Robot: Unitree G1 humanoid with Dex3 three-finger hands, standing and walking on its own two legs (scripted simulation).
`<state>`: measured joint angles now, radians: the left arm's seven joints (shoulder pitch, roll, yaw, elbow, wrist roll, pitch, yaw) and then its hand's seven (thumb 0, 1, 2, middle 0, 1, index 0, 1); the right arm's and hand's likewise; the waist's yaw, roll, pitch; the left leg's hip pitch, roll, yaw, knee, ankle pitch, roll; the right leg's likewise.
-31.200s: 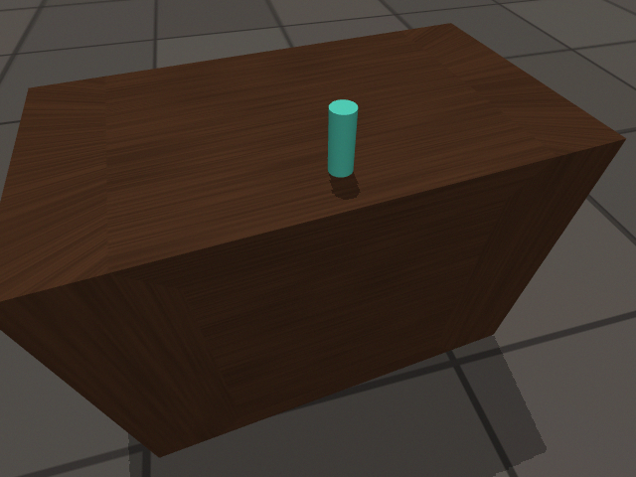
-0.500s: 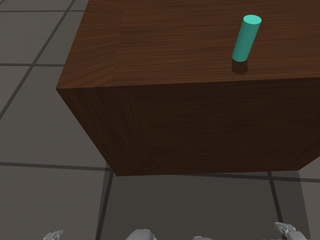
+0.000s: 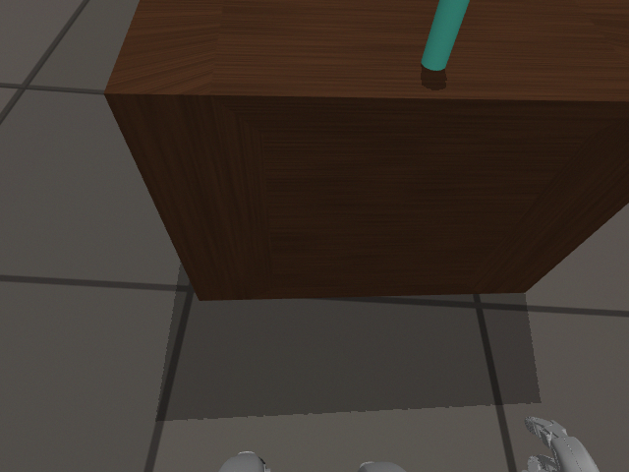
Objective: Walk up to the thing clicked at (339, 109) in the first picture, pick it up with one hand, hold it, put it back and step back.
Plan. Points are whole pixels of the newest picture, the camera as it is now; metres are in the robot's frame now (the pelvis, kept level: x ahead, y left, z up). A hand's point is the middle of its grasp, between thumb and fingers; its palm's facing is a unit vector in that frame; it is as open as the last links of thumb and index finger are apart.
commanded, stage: step back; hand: right
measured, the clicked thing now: (444, 30) +0.80 -0.20 +0.10
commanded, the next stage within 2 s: stand in 1.94 s
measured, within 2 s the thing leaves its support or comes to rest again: neither
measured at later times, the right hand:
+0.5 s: hand out of the picture -0.07 -0.30 -0.16, palm faces -0.16 +0.91 -0.39, open 7.4 cm
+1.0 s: hand out of the picture -0.19 -0.35 -0.15, palm faces -0.09 +0.93 -0.34, open 7.4 cm
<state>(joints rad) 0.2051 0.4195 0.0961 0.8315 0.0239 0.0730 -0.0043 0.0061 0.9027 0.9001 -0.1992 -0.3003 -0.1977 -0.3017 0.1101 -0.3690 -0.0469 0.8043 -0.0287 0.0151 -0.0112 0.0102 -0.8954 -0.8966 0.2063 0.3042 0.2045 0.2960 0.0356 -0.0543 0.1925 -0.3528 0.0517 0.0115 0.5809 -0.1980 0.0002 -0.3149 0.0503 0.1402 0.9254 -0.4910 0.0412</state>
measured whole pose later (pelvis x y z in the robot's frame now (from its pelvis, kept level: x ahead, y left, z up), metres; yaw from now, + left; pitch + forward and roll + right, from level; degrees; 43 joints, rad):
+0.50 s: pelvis -0.16 -0.04 -0.01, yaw +6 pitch -3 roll +3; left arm 0.08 0.39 0.07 0.75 0.02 0.07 0.01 0.00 0.90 0.90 -0.20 -0.30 -0.20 -0.30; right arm 0.20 -0.35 -0.04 0.89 -0.03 0.03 -0.02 0.01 -0.90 -0.90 0.20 0.30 0.20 0.30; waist 0.02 -0.08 0.22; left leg -0.25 -0.08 0.01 0.66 -0.35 0.02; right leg -0.45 -0.06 -0.01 0.75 -0.25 -0.03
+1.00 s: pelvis -0.30 -0.09 +0.00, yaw +3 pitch -2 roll +1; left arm 0.28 0.35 0.06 0.97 0.05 0.00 0.00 0.01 0.90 0.90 -0.20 -0.30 -0.20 -0.30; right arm 0.18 -0.42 -0.06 0.91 -0.02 0.06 0.01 0.01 -0.90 -0.90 0.20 0.30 0.20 0.30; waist 0.04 0.05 0.07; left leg -0.43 -0.04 -0.14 0.94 -0.41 -0.01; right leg -0.21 -0.02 0.03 0.61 -0.36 -0.01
